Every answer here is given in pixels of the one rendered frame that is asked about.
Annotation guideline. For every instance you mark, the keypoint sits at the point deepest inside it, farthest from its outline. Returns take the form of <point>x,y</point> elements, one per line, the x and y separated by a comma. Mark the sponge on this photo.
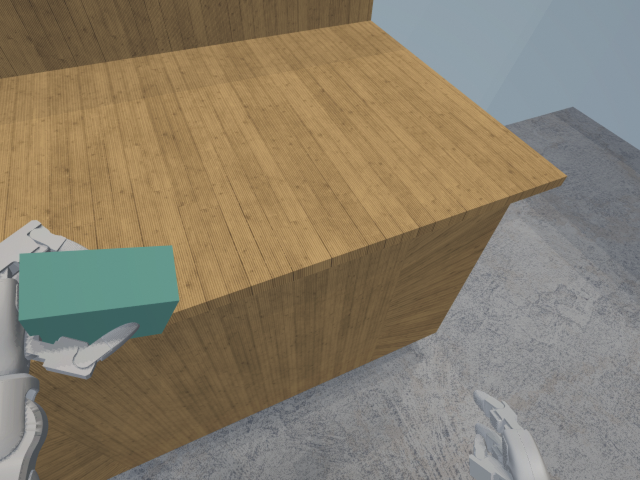
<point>85,294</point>

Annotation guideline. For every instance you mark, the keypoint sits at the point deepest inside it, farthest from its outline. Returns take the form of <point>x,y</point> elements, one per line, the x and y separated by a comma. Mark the right robot hand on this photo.
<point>515,455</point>

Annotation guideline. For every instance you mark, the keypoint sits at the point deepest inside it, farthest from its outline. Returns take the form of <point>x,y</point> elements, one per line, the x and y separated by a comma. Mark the table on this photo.
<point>326,194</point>

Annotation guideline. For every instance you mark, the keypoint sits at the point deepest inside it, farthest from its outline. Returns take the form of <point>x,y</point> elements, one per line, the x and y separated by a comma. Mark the robot left forearm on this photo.
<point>23,427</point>

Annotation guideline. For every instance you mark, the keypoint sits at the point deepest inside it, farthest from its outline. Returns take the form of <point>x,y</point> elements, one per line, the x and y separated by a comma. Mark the left robot hand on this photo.
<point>67,355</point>

